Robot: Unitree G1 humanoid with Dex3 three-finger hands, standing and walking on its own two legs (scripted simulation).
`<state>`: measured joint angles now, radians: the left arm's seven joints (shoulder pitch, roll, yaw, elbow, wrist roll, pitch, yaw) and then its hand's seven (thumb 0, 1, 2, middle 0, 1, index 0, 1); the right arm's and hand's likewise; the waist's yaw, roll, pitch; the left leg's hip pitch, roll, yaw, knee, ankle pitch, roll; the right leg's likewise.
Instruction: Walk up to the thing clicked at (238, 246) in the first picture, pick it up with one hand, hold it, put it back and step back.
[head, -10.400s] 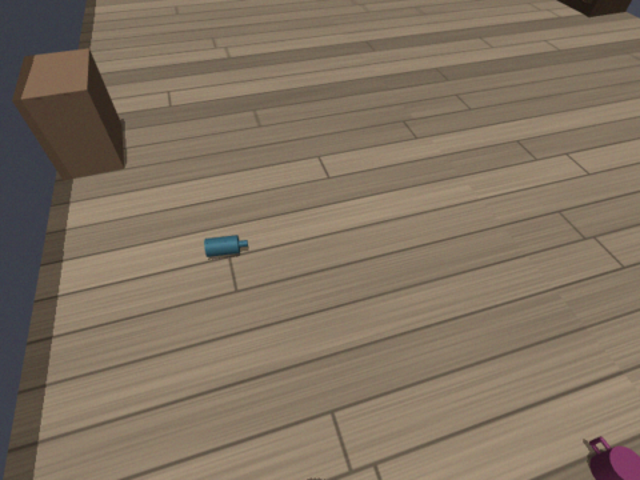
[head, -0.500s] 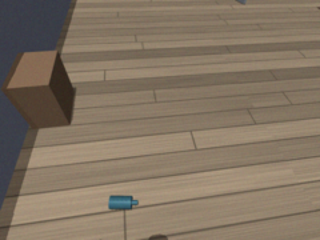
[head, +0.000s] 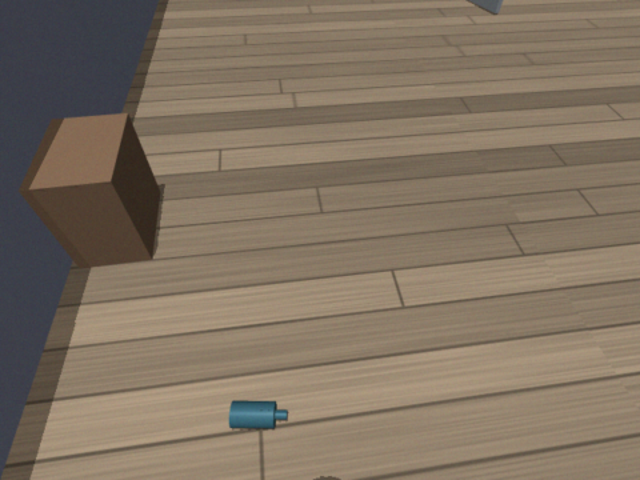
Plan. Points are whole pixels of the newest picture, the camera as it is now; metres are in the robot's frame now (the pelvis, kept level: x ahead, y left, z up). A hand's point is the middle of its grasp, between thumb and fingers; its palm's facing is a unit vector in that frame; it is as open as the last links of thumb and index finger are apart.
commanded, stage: stand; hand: left
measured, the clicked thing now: (259, 414) +0.41 +0.18 -0.75
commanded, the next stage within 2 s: rise first in 1.84 s
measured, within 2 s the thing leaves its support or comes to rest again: neither
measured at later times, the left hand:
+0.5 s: hand out of the picture +0.07 +0.27 -0.16, palm faces -0.01 -0.94 -0.34, open 7.4 cm
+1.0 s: hand out of the picture +0.06 +0.27 -0.16, palm faces -0.01 -0.94 -0.34, open 7.4 cm
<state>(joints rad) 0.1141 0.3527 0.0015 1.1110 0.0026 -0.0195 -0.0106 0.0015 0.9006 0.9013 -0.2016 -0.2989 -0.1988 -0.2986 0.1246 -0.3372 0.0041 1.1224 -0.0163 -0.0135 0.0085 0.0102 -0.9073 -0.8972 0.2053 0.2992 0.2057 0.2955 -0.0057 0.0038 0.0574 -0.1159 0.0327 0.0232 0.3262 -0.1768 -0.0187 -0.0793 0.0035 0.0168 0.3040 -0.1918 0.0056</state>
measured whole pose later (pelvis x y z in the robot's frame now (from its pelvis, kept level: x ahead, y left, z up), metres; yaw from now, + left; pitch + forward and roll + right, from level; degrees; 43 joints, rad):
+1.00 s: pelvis +0.00 +0.01 +0.00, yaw +1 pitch -2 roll +0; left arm 0.13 0.35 0.00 1.13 0.01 -0.01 -0.01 0.00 0.90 0.90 -0.20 -0.30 -0.20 -0.30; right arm 0.12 -0.34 0.00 1.13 -0.01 -0.01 0.01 0.01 -0.91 -0.90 0.20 0.30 0.21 0.30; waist 0.00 0.00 0.06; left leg -0.12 0.00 0.01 0.32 -0.17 0.00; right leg -0.08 -0.03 0.01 0.30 -0.19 0.03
